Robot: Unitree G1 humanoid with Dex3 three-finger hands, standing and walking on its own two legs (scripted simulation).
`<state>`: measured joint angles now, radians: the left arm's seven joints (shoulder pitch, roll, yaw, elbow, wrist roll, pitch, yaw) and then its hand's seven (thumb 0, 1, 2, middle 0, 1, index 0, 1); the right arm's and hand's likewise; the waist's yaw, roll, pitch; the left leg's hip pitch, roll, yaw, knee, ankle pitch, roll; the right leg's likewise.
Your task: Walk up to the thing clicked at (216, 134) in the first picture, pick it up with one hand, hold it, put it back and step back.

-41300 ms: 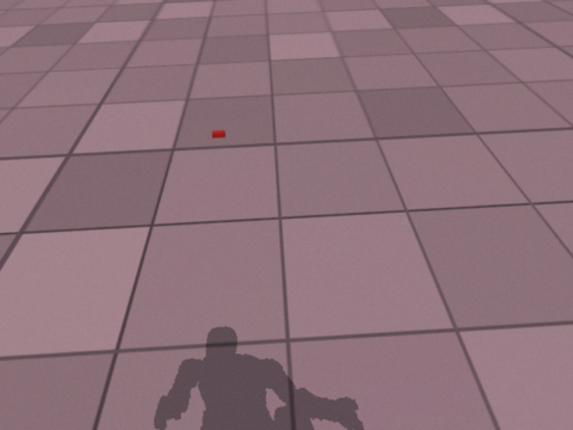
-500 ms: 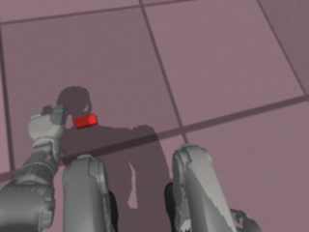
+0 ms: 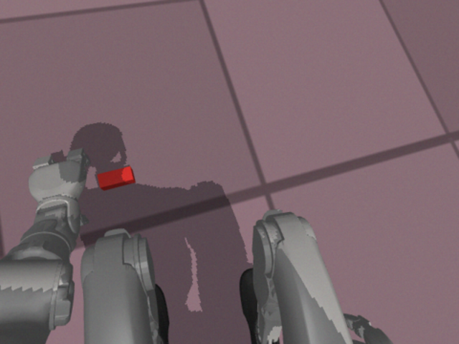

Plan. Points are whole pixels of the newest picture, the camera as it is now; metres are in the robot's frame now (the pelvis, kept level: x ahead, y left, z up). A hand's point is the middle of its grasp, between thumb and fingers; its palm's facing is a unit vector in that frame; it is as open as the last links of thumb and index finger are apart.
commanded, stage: rise first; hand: left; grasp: from above
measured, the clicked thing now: (116, 178) +0.47 +0.22 -0.32
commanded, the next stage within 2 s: approach in 1.72 s
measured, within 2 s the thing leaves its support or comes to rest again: neither
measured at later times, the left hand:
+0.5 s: hand (78, 190) +0.42 +0.26 -0.20, palm faces -0.44 -0.11 -0.89, open 12.5 cm
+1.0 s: hand (84, 182) +0.44 +0.25 -0.20, palm faces -0.43 -0.12 -0.90, open 12.7 cm
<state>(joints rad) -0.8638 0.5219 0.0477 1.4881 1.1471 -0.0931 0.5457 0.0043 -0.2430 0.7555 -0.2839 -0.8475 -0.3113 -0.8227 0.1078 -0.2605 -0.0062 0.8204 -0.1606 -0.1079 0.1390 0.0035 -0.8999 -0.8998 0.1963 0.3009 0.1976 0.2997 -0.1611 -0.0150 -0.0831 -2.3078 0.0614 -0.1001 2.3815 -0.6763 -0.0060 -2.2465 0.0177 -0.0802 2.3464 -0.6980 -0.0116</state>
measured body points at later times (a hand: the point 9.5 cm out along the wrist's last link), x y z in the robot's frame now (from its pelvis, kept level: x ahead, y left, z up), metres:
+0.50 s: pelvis +0.00 +0.00 -0.01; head +0.23 +0.05 +0.37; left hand +0.44 +0.26 -0.15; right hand +0.06 -0.27 -0.14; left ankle +0.08 +0.13 -0.30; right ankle +0.09 -0.11 -0.30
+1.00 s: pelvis +0.00 +0.00 -0.02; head +0.24 +0.05 +0.36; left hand +0.46 +0.25 -0.15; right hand +0.04 -0.26 -0.13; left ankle +0.08 +0.13 -0.30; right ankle +0.09 -0.11 -0.30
